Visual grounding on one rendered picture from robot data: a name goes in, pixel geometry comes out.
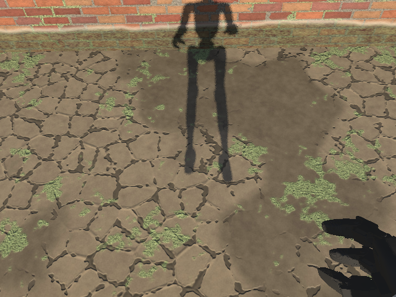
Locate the right robot hand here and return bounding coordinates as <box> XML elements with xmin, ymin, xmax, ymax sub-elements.
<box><xmin>317</xmin><ymin>216</ymin><xmax>396</xmax><ymax>297</ymax></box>

